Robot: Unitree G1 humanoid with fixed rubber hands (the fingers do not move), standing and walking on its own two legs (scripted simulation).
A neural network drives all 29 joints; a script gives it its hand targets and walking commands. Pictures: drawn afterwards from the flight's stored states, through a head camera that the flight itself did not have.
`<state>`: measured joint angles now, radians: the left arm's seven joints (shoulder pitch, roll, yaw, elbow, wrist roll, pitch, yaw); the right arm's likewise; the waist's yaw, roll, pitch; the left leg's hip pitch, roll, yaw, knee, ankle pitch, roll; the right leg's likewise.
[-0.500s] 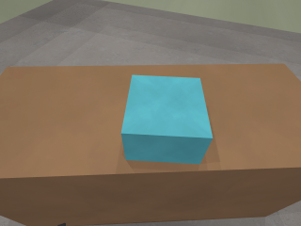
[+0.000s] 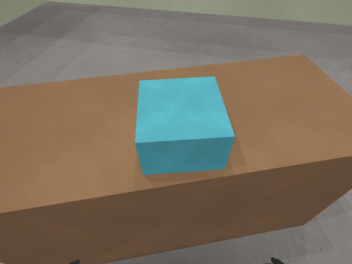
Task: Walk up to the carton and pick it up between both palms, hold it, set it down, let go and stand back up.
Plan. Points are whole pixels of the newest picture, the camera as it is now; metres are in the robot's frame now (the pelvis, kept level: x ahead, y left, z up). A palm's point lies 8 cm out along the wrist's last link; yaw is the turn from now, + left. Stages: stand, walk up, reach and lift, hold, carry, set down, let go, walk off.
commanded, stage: walk up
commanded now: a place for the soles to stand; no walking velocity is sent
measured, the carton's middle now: (180, 123) +0.49 -0.01 +0.02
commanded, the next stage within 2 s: stand in 0.88 s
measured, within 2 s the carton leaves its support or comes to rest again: neither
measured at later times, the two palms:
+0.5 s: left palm out of the picture +0.09 +0.26 -0.10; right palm out of the picture +0.05 -0.25 -0.11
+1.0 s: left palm out of the picture +0.12 +0.26 -0.11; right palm out of the picture +0.06 -0.26 -0.12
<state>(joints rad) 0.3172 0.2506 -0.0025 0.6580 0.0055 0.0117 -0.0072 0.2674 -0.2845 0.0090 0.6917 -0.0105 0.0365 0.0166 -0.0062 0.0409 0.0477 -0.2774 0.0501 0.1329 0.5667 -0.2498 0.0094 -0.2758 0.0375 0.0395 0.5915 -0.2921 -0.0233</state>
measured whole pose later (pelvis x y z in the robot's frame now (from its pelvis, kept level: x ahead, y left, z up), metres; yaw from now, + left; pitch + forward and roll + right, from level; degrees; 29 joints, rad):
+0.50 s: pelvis +0.01 +0.01 +0.00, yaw -4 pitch -1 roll +1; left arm 0.34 0.26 0.01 0.71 0.01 0.00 0.00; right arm 0.32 -0.28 0.00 0.74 -0.01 0.02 0.01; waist -0.01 0.00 0.03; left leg -0.25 0.06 0.20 0.53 -0.27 0.02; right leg -0.27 0.05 0.11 0.56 -0.27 0.00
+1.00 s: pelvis +0.00 +0.01 +0.00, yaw -5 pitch +0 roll +1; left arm 0.23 0.27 -0.02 0.71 -0.01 0.14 0.02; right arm 0.25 -0.27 -0.07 0.81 -0.06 -0.05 0.04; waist -0.02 0.01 0.06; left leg -0.30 0.06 0.19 0.62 -0.31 0.02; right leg -0.34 0.03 0.08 0.65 -0.32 -0.03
